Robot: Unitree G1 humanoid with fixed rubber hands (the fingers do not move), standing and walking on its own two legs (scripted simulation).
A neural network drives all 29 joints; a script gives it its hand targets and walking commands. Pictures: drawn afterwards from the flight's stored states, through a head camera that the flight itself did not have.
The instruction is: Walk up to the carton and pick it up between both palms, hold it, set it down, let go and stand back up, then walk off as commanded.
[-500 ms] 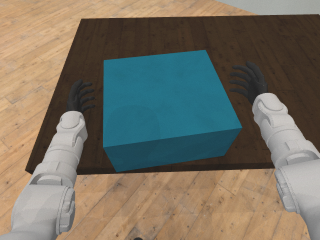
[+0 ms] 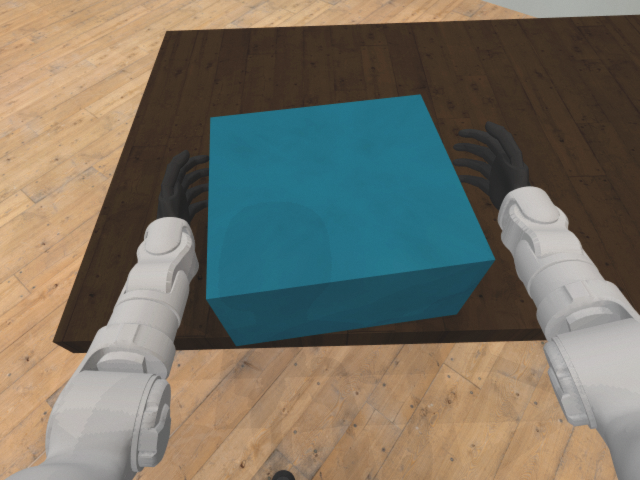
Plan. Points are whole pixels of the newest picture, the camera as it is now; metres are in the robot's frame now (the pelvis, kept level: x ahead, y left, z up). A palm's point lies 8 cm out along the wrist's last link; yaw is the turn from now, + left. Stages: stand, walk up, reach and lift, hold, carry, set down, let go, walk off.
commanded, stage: reach and lift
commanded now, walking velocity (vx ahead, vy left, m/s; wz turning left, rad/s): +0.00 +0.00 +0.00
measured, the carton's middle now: (332, 214) +0.45 +0.04 +0.04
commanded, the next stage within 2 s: none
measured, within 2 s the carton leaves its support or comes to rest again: leaves its support in 1.88 s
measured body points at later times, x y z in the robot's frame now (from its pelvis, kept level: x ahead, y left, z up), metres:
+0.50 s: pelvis +0.00 +0.00 +0.00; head +0.09 -0.01 +0.44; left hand +0.43 +0.23 +0.07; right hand +0.49 -0.16 +0.08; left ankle +0.04 +0.14 -0.73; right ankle -0.02 -0.13 -0.73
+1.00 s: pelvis +0.00 +0.00 +0.00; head +0.08 -0.01 +0.44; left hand +0.42 +0.23 +0.06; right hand +0.49 -0.16 +0.08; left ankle +0.04 +0.14 -0.73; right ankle -0.02 -0.13 -0.73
